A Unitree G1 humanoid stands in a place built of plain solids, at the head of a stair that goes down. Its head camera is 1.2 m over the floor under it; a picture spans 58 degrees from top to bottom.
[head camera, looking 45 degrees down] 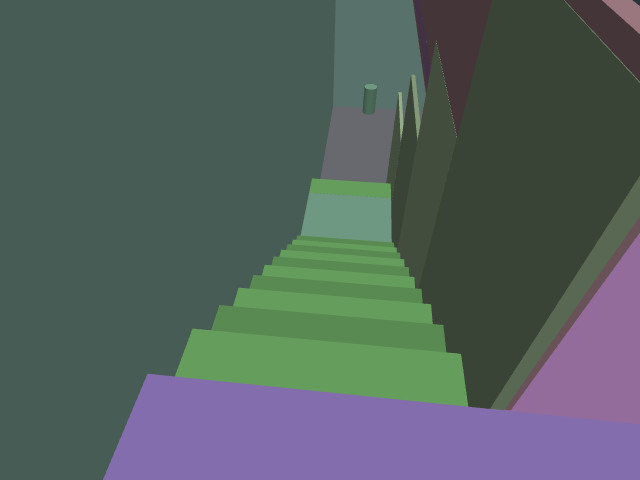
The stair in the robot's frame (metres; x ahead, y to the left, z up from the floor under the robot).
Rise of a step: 0.19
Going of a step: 0.26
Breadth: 1.00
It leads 6 degrees to the right of straight ahead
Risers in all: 11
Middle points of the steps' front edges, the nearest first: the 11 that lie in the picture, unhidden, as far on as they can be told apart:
0.58 0.02 0.00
0.87 -0.01 -0.19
1.12 -0.04 -0.39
1.38 -0.07 -0.58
1.63 -0.10 -0.78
1.89 -0.12 -0.97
2.14 -0.15 -1.17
2.40 -0.18 -1.36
2.65 -0.21 -1.56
2.91 -0.23 -1.75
3.16 -0.26 -1.95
